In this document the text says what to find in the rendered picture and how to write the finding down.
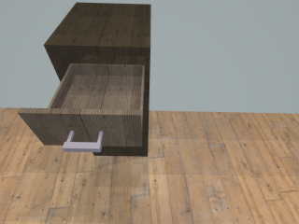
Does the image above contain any drawer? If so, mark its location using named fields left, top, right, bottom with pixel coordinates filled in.
left=18, top=63, right=145, bottom=147

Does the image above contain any handle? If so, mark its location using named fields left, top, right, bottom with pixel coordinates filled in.
left=62, top=131, right=104, bottom=153

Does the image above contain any cabinet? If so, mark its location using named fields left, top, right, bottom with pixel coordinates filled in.
left=44, top=2, right=151, bottom=157

